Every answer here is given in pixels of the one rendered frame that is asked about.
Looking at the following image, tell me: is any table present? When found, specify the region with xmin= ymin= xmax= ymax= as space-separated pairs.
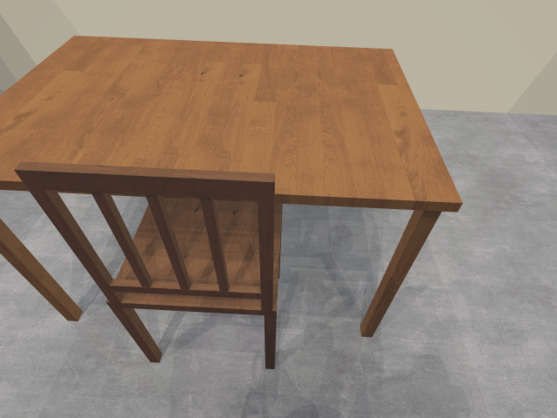
xmin=0 ymin=36 xmax=463 ymax=337

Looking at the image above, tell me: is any chair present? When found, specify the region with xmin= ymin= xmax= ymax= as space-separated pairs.
xmin=14 ymin=162 xmax=283 ymax=369

